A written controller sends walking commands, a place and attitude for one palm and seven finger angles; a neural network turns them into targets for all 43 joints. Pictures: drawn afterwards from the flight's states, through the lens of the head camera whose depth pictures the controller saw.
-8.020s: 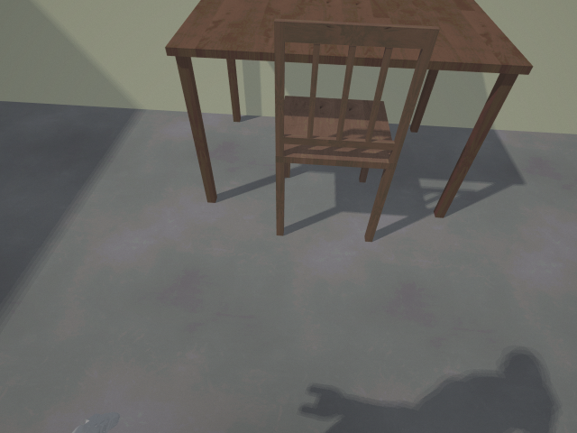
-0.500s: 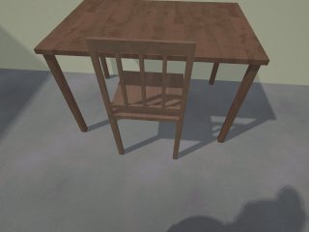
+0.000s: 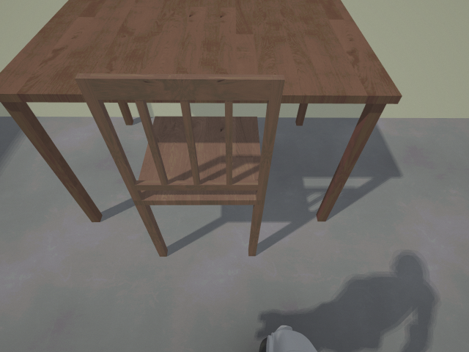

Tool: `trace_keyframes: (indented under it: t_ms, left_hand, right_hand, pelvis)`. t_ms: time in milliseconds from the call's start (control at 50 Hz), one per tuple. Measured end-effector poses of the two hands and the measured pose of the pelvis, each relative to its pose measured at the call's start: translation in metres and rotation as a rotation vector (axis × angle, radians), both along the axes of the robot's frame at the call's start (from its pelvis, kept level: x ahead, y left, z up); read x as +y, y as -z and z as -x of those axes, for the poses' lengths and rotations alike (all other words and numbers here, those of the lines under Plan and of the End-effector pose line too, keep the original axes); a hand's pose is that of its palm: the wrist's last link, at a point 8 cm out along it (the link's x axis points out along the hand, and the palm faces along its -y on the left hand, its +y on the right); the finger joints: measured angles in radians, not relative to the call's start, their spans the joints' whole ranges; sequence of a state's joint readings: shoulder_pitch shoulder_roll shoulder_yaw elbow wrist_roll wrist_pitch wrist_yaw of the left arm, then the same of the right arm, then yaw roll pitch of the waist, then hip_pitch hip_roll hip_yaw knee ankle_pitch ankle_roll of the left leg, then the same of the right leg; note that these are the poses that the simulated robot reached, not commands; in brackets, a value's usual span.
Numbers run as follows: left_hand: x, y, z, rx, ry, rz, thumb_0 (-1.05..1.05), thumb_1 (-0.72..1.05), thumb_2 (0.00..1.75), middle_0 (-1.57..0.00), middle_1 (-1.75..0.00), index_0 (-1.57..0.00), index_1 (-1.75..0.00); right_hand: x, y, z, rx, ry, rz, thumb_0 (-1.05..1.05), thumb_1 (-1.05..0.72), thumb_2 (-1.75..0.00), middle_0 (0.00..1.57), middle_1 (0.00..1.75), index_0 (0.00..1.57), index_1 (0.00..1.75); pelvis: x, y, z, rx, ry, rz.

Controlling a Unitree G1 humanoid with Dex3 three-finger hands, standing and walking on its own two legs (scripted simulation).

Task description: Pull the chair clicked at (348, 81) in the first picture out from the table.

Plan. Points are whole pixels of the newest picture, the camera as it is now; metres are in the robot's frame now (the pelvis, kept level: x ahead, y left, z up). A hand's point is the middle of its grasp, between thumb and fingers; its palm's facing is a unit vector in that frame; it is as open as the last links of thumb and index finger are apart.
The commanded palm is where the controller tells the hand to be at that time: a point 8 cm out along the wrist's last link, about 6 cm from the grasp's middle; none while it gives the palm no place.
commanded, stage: take the last steps up to it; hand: left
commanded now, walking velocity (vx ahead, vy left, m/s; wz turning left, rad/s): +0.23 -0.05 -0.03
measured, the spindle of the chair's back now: (191, 146) +0.61 +0.13 -0.07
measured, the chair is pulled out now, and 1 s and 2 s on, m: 0.00 0.00 0.00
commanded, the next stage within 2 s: come to a stop and stand still in 0.22 s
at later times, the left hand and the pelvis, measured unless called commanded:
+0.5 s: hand (163, 347) +0.16 +0.15 -0.17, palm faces +0.07 -0.99 -0.16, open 7.3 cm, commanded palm none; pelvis +0.15 -0.02 +0.01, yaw +0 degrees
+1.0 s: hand (164, 350) +0.15 +0.14 -0.16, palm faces +0.00 -0.97 -0.24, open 7.4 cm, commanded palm none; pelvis +0.14 -0.05 +0.01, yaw -2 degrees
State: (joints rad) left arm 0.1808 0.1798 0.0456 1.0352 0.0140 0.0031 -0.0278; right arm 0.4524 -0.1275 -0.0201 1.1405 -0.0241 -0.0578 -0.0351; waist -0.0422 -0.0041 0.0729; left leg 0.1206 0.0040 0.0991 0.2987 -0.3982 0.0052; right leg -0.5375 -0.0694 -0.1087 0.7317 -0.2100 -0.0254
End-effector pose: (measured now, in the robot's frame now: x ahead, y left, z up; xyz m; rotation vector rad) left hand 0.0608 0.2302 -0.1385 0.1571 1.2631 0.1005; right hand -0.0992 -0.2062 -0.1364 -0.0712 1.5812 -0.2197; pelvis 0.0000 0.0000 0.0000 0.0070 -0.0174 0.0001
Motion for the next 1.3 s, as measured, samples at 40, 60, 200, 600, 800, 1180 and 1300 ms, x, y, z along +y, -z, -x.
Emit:
trace_keyframes:
  t_ms: [40,60,200,600,800,1180,1300]
  left_hand:
    - [-0.010,0.002,-0.039,-0.054,0.026,-0.011,0.00,0.91,0.90,-0.20,-0.30,-0.20,-0.30]
    - [-0.014,0.005,-0.056,-0.089,0.032,-0.019,0.00,0.91,0.90,-0.20,-0.30,-0.20,-0.30]
    - [-0.037,-0.007,-0.095,-0.116,0.004,-0.030,0.00,0.91,0.90,-0.20,-0.30,-0.20,-0.30]
    - [-0.036,0.007,-0.088,0.123,-0.098,0.032,0.00,0.92,0.90,-0.20,-0.30,-0.20,-0.30]
    - [-0.024,-0.006,-0.074,0.172,-0.068,-0.060,0.00,0.91,0.90,-0.20,-0.30,-0.20,-0.30]
    - [-0.062,-0.007,-0.101,0.099,-0.034,-0.031,0.01,0.93,0.90,-0.20,-0.30,-0.20,-0.30]
    - [-0.070,-0.008,-0.093,0.156,-0.051,-0.014,0.01,0.92,0.90,-0.20,-0.30,-0.20,-0.30]
  right_hand:
    - [-0.005,0.008,-0.003,0.045,0.022,-0.015,0.01,-0.91,-0.90,0.20,0.30,0.21,0.30]
    - [-0.009,0.013,-0.007,0.064,0.030,-0.024,0.01,-0.91,-0.90,0.20,0.30,0.21,0.30]
    - [-0.043,0.016,-0.105,-0.061,0.002,-0.009,0.01,-0.91,-0.90,0.20,0.30,0.20,0.30]
    - [-0.036,-0.012,-0.304,-0.315,-0.128,0.071,0.01,-0.95,-0.90,0.20,0.30,0.20,0.30]
    - [-0.044,0.005,-0.302,-0.311,-0.096,0.027,0.01,-0.93,-0.90,0.20,0.30,0.21,0.30]
    - [-0.055,0.006,-0.210,-0.100,-0.036,-0.025,0.01,-0.92,-0.90,0.20,0.30,0.20,0.30]
    - [-0.043,0.004,-0.194,-0.024,-0.024,-0.051,0.01,-0.91,-0.90,0.20,0.30,0.20,0.30]
  pelvis:
    - [-0.009,0.008,-0.020,-0.004,0.003,0.002]
    - [-0.015,0.014,-0.031,-0.006,0.000,-0.007]
    - [-0.033,0.004,-0.071,-0.024,0.001,0.015]
    - [-0.017,-0.009,-0.153,-0.011,0.017,0.010]
    - [-0.027,-0.005,-0.140,0.001,0.035,-0.009]
    - [-0.054,-0.011,-0.150,-0.017,0.025,0.000]
    - [-0.054,-0.012,-0.160,-0.005,0.022,0.000]
